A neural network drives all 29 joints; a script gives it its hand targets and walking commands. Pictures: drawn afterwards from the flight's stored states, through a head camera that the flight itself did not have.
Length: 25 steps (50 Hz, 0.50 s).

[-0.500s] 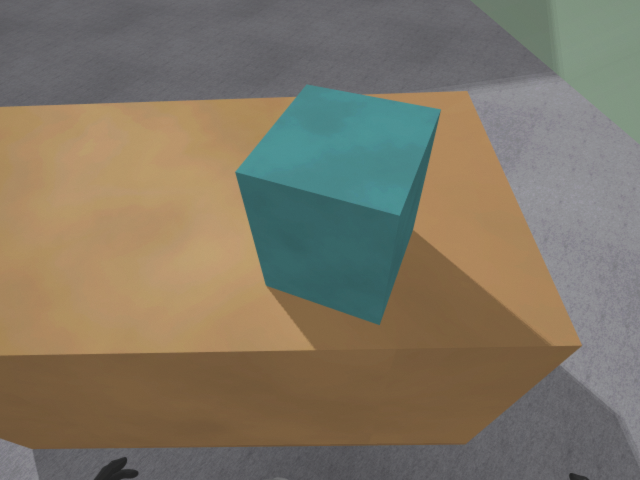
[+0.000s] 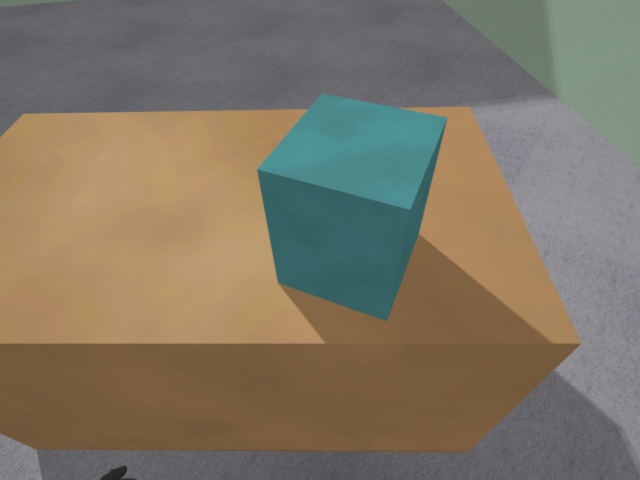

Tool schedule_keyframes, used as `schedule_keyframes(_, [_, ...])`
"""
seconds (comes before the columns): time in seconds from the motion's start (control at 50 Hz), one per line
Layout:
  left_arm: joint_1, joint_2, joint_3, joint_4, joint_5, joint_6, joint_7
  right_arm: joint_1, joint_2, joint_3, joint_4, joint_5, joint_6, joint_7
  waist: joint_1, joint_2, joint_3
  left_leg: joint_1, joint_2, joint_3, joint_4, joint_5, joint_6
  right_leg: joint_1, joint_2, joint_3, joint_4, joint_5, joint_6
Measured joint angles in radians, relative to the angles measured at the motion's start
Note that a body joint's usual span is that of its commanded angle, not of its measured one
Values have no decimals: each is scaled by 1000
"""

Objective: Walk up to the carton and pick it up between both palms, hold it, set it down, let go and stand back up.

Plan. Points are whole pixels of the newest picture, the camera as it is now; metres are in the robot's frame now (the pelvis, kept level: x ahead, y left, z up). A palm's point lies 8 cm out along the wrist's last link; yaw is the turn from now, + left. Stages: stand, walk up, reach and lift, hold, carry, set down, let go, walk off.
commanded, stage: walk up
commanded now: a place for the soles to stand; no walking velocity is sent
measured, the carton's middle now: (354, 208) +0.53 -0.03 +0.04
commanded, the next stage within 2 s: reach and lift in 0.84 s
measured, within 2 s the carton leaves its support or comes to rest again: neither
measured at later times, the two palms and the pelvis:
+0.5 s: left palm out of the picture +0.12 +0.32 -0.10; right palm out of the picture +0.09 -0.31 -0.10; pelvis +0.02 +0.00 +0.00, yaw +0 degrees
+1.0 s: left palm out of the picture +0.15 +0.30 -0.10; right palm out of the picture +0.13 -0.32 -0.10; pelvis +0.01 +0.00 +0.00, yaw +0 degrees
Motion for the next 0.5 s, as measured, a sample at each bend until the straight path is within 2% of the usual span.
schedule_keyframes(0.08, [-1,7,0,0,0,2,0,2,3,9,10,0,-1,0,0,-10,-1,-3,2,-1,5,-8,-5,3,4,0,2,-64,0])
schedule_keyframes(0.14, [-1,10,0,4,0,2,0,-7,3,9,10,0,-1,0,0,-12,-1,-3,2,-1,5,-15,-5,11,5,0,-29,30,0])
schedule_keyframes(0.5, [-1,11,-3,4,0,2,0,-33,3,9,10,0,-1,1,0,-5,-7,-3,3,-1,5,-30,-5,14,5,0,-31,-6,1])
